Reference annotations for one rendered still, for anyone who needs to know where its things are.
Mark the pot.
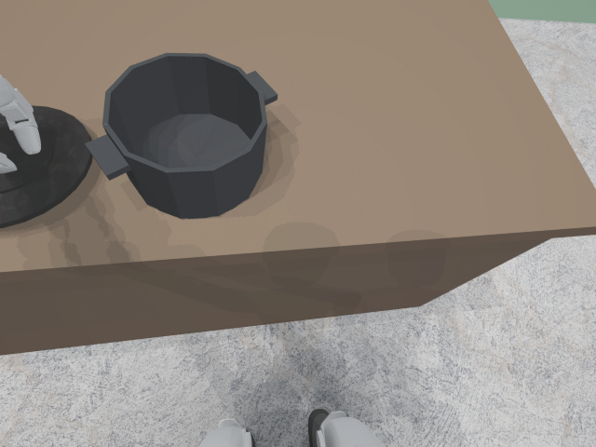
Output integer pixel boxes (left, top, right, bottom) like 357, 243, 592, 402
85, 53, 278, 219

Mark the lid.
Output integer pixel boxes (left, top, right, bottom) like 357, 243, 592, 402
0, 105, 93, 228

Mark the knob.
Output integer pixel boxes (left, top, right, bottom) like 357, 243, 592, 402
0, 128, 27, 162

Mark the robot left thigh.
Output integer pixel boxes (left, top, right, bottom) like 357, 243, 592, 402
198, 426, 252, 447

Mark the right robot shin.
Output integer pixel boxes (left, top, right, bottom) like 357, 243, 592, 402
319, 411, 346, 430

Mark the robot left hand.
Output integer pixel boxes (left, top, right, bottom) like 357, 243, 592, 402
0, 75, 41, 173

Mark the table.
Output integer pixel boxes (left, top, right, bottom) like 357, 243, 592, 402
0, 0, 596, 356

